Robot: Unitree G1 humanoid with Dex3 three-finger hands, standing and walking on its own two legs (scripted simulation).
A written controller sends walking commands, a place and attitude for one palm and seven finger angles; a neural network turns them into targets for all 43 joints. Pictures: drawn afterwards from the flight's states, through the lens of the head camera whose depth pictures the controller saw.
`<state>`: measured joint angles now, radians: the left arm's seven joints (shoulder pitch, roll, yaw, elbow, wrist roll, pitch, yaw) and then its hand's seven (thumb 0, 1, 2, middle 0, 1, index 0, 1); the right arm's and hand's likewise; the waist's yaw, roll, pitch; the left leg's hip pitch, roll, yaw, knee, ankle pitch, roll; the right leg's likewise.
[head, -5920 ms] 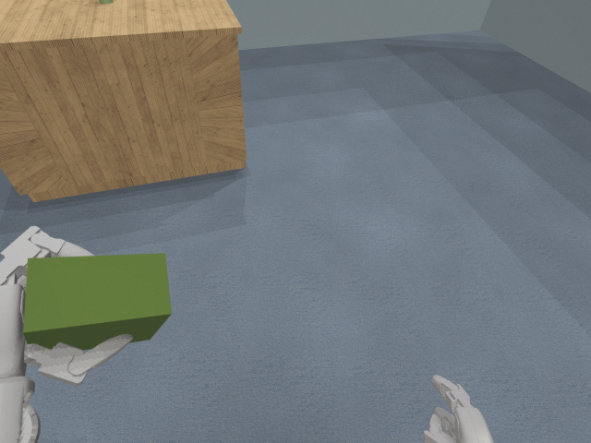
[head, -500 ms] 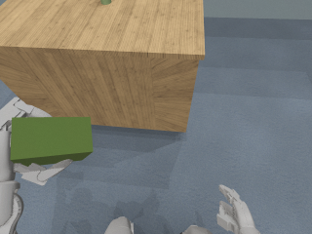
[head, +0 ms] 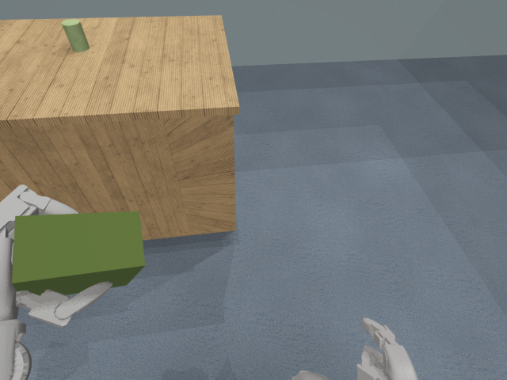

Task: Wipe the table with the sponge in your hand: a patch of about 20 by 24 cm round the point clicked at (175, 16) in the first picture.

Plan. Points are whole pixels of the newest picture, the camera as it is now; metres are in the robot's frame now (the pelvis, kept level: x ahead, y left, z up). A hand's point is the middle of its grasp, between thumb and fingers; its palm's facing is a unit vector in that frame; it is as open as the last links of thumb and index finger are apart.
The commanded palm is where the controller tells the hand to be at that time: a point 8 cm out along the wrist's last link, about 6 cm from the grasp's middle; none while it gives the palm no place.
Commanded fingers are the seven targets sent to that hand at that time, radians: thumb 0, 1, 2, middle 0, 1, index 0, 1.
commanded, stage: turn to face it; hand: left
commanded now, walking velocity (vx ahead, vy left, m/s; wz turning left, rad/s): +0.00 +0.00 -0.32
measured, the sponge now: (98, 254) +0.22 +0.22 +0.14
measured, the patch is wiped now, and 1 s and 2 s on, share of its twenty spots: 0.00 0.00 0.00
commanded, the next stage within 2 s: take the last steps up to it in 0.18 s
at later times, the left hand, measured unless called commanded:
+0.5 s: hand (163, 272) +0.19 +0.12 +0.18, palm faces +0.23 -0.83 -0.51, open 10.8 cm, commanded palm +0.14 +0.18 +0.18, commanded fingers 0.00 0.10 1.30 -1.20 -1.60 -1.20 -1.60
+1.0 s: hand (154, 257) +0.22 +0.15 +0.16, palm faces +0.31 -0.84 -0.45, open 10.8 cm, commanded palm +0.16 +0.20 +0.18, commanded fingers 0.00 0.10 1.30 -1.20 -1.60 -1.20 -1.60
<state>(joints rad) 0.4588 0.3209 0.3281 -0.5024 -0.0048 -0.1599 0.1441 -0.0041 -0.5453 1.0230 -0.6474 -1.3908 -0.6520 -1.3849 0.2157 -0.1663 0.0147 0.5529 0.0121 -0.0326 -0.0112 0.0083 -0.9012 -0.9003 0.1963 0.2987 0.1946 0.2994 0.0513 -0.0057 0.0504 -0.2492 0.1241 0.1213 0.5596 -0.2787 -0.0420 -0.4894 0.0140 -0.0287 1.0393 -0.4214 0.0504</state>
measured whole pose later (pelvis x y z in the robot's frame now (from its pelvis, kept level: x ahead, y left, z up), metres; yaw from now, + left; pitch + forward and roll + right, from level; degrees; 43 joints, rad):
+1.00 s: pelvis -0.02 -0.07 +0.00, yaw -3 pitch +1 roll +1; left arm 0.44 0.32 0.31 -0.42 0.00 -0.24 0.13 0.00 -0.55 1.03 -0.65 -1.39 -0.65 -1.39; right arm 0.18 -0.19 0.02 0.67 0.00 -0.04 -0.03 0.01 -0.90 -0.90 0.20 0.30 0.20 0.30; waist 0.01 0.03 0.06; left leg -0.47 0.04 0.05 1.04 -0.38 -0.01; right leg -0.24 -0.08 -0.15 0.54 -0.31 -0.02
